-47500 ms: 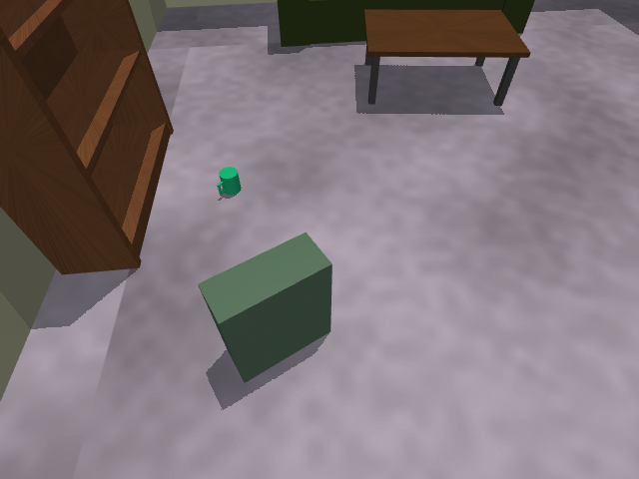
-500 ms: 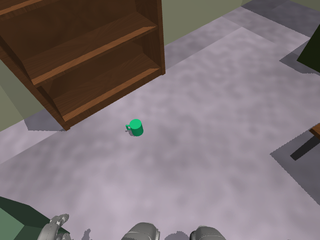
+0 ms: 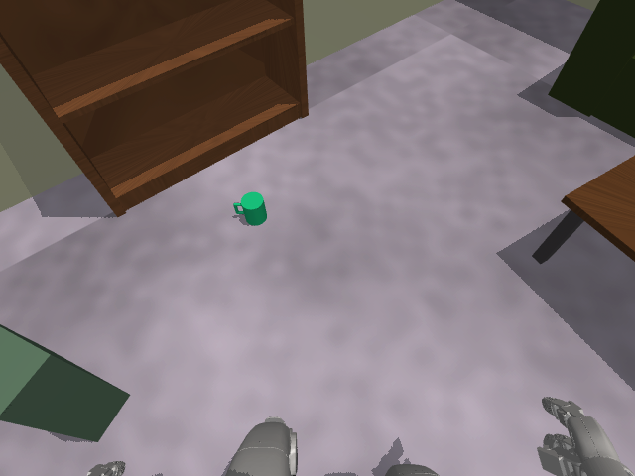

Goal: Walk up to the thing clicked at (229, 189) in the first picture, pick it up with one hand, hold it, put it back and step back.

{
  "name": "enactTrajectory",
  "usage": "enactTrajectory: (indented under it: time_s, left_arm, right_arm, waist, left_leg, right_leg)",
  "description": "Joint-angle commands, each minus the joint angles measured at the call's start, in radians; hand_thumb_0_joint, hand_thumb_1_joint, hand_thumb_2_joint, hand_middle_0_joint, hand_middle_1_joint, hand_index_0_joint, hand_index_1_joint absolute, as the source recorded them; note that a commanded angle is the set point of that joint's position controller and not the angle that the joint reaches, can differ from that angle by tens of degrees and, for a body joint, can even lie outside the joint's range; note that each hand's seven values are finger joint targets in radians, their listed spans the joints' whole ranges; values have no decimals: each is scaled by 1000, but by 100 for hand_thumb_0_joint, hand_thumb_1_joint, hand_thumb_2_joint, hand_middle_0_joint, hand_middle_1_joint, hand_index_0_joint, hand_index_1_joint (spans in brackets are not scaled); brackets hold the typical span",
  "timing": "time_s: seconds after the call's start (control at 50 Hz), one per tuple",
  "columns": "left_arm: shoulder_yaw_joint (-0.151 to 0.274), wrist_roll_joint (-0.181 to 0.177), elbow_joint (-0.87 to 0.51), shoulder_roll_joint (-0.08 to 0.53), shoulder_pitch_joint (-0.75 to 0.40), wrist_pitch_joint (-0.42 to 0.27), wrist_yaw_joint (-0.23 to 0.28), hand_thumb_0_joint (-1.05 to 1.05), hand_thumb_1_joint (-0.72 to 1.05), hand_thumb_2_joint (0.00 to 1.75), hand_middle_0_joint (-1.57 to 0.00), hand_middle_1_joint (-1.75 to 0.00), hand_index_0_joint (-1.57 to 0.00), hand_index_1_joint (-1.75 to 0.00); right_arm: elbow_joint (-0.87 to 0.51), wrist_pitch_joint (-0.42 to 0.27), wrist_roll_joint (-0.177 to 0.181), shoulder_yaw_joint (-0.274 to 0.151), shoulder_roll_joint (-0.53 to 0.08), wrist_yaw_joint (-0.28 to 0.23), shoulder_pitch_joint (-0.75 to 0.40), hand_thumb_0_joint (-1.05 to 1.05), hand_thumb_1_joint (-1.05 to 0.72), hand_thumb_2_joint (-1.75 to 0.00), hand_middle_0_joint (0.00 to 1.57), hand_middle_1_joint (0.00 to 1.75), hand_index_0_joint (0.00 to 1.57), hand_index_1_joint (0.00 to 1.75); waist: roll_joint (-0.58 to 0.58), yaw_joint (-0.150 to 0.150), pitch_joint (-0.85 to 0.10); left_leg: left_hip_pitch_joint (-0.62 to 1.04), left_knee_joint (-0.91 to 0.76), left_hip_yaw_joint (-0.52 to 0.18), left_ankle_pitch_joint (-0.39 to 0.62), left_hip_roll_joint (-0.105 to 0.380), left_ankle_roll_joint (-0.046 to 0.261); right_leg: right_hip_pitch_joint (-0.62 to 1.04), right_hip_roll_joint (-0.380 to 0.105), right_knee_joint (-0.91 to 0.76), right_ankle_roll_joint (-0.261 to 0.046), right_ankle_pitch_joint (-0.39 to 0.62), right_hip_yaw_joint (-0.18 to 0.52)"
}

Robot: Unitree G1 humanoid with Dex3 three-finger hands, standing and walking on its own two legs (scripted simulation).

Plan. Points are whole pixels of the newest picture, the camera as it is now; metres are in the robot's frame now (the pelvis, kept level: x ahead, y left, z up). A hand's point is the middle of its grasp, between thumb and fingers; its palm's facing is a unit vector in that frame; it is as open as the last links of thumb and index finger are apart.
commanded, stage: step back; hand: left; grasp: from above
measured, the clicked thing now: (249, 209) +1.01 +0.34 -0.70
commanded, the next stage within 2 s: stand in 1.12 s
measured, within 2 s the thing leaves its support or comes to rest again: neither
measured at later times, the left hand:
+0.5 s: hand out of the picture +0.00 +0.28 -0.13, palm faces +0.07 -0.92 -0.37, open 7.4 cm
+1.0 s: hand out of the picture +0.06 +0.27 -0.14, palm faces +0.14 -0.92 -0.37, open 7.4 cm
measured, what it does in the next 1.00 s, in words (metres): steps on the spot: left foot, then right foot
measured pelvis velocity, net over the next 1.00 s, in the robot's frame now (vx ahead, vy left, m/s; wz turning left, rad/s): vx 0.01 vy -0.01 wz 0.10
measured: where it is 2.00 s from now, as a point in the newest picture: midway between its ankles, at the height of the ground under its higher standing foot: outside the picture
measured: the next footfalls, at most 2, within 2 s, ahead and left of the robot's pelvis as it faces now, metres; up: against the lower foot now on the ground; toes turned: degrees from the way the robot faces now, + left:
left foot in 0.28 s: -0.02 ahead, +0.13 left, +0.00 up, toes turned +2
right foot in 0.60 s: +0.06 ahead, -0.13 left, +0.00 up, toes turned +2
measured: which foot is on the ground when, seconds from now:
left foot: down 0.00-0.02, up 0.04-0.26, down 0.28-0.62, up 0.64-0.88, down 0.90-1.00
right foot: down 0.00-0.32, up 0.34-0.58, down 0.60-1.00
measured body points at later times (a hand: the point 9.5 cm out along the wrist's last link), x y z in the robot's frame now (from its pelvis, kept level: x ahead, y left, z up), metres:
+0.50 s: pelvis -0.05 +0.00 +0.02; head -0.04 +0.01 +0.47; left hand +0.00 +0.33 -0.10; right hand +0.01 -0.31 -0.10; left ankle -0.06 +0.13 -0.71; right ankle -0.01 -0.13 -0.68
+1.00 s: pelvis +0.01 -0.01 +0.01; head +0.04 +0.00 +0.46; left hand +0.06 +0.32 -0.11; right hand +0.13 -0.30 -0.12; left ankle +0.03 +0.13 -0.71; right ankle +0.02 -0.13 -0.71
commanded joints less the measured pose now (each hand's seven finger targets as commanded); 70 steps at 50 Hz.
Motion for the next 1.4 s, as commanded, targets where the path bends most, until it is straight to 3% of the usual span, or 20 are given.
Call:
enactTrajectory:
  time_s: [0.0,0.02,0.08,0.18,0.26,0.3,0.32,0.34,0.4,0.48,0.56,0.58,0.6,0.64,0.7,0.84,0.9,0.94,1.04,1.38]
  left_arm:
    - [100,31,-87,410,20,-38,10,0,90,90,-20,-30,-20,-30]
    - [95,26,-113,389,-85,-40,14,0,90,90,-20,-30,-20,-30]
    - [65,18,-106,246,-120,-53,15,0,90,90,-20,-30,-20,-30]
    - [86,34,-76,279,16,-61,-1,0,90,90,-20,-30,-20,-30]
    - [58,16,-77,242,8,-36,-15,0,90,90,-20,-30,-20,-30]
    - [19,-6,-90,125,20,-36,-18,0,90,90,-20,-30,-20,-30]
    - [53,1,-85,229,-87,-38,-9,0,90,90,-20,-30,-20,-30]
    - [59,6,-88,269,-101,-43,-14,0,90,90,-20,-30,-20,-30]
    - [53,-5,-51,227,-16,-55,-30,0,90,90,-20,-30,-20,-30]
    - [54,0,-39,206,-28,-59,-39,0,90,90,-20,-30,-20,-30]
    - [58,5,37,195,96,-81,-15,0,90,90,-20,-30,-20,-30]
    - [74,16,39,234,106,-85,-5,0,90,90,-20,-30,-20,-30]
    - [85,25,22,300,115,-94,2,0,90,90,-20,-30,-20,-30]
    - [89,17,-23,339,-13,-92,-2,0,90,90,-20,-30,-20,-30]
    - [64,4,-26,259,-48,-106,1,0,90,90,-20,-30,-20,-30]
    - [39,-20,-6,245,-75,-89,8,0,90,90,-20,-30,-20,-30]
    - [19,-28,-19,197,-55,-71,12,0,90,90,-20,-30,-20,-30]
    - [18,-39,18,198,-54,-55,17,0,90,90,-20,-30,-20,-30]
    - [20,-23,56,242,-79,-70,10,0,90,90,-20,-30,-20,-30]
    - [-31,-20,157,196,-140,-81,-3,0,90,90,-20,-30,-20,-30]
  right_arm:
    - [-70,0,8,-54,-161,-23,-12,0,-90,-90,20,30,20,30]
    - [-41,0,12,-73,-211,-22,18,0,-90,-90,20,30,20,30]
    - [23,-13,22,-52,-161,-7,91,0,-90,-90,20,30,20,30]
    - [25,-51,2,-37,-149,5,78,0,-90,-90,20,30,20,30]
    - [84,-87,-3,-57,-139,3,167,0,-90,-90,20,30,20,30]
    - [94,-99,-24,-86,-238,-7,220,0,-90,-90,20,30,20,30]
    - [92,-95,-15,-99,-333,-3,230,0,-90,-90,20,30,20,30]
    - [81,-95,-8,-105,-330,-1,183,0,-90,-90,20,30,20,30]
    - [67,-104,-16,-71,-212,1,133,0,-90,-90,20,30,20,30]
    - [69,-96,-13,-83,-233,9,170,0,-90,-90,20,30,20,30]
    - [47,-66,6,-47,-149,8,106,0,-90,-90,20,30,20,30]
    - [42,-63,13,-27,-94,4,141,0,-90,-90,20,30,20,30]
    - [26,-65,17,-12,-48,0,158,0,-90,-90,20,30,20,30]
    - [74,-59,7,-53,-175,-15,190,0,-90,-90,20,30,20,30]
    - [113,-66,14,-42,-150,-7,204,0,-90,-90,20,30,20,30]
    - [142,-70,8,-32,-102,-7,190,0,-90,-90,20,30,20,30]
    - [147,-74,-1,-54,-181,-18,159,0,-90,-90,20,30,20,30]
    - [127,-68,15,-50,-227,-14,45,0,-90,-90,20,30,20,30]
    - [162,-59,14,-24,-154,-13,3,0,-90,-90,20,30,20,30]
    - [230,-79,24,-2,-143,8,-55,0,-90,-90,20,30,20,30]
  waist:
    - [-309,57,-163]
    - [-297,12,-71]
    - [-156,-38,-62]
    - [-265,54,-132]
    - [-191,7,-177]
    - [127,-23,-211]
    - [74,-71,-125]
    - [64,-58,-54]
    - [68,-12,-54]
    - [146,-44,-99]
    - [31,41,-175]
    - [-99,45,-195]
    - [-269,47,-196]
    - [-165,14,-113]
    - [-125,-8,-120]
    - [-214,-25,-206]
    - [-53,-12,-268]
    - [43,8,-255]
    - [5,-9,-250]
    - [-50,-23,-251]
  left_leg:
    - [-57,248,-142,-397,-127,-14]
    - [45,361,-193,-342,-78,-17]
    - [-7,346,-151,-202,-176,-16]
    - [-64,29,-62,-292,-112,-40]
    - [279,-397,-3,-120,-141,-8]
    - [508,-485,-509,-304,153,101]
    - [290,-514,-646,-584,257,223]
    - [174,-546,-633,-640,275,256]
    - [252,-475,-346,-358,111,160]
    - [195,-444,-289,-331,107,163]
    - [1,-162,-131,-220,12,87]
    - [-95,-30,-93,-252,-45,54]
    - [-197,161,-68,-348,-164,8]
    - [-90,271,-123,-388,-78,4]
    - [-27,208,-147,-279,-61,4]
    - [191,-184,32,-30,-89,-6]
    - [322,-210,-130,378,48,60]
    - [141,-252,-252,224,164,168]
    - [171,-205,-102,133,24,37]
    - [351,-376,-83,246,47,13]
  right_leg:
    - [-215,-456,-399,-271,-189,592]
    - [-397,-485,-437,-278,-265,601]
    - [-220,-250,-311,-161,-14,211]
    - [41,-273,-315,-175,-263,263]
    - [-52,-222,-143,-130,-31,133]
    - [-423,-53,189,-22,-91,-28]
    - [-409,-96,242,-23,-164,21]
    - [-357,-118,291,-31,-147,46]
    - [-353,-112,211,-31,-29,21]
    - [-208,-83,84,-15,-23,-38]
    - [162,-25,-198,-18,151,-82]
    - [247,-112,-251,-37,87,71]
    - [239,-338,-395,-104,-70,430]
    - [-23,-475,-419,-260,-249,544]
    - [-23,-351,-339,-189,105,277]
    - [-13,-265,-105,-121,656,40]
    - [-98,-171,10,-40,479,-19]
    - [6,-87,16,-24,95,-39]
    - [18,-187,-149,-55,302,56]
    - [99,-193,-338,-11,373,24]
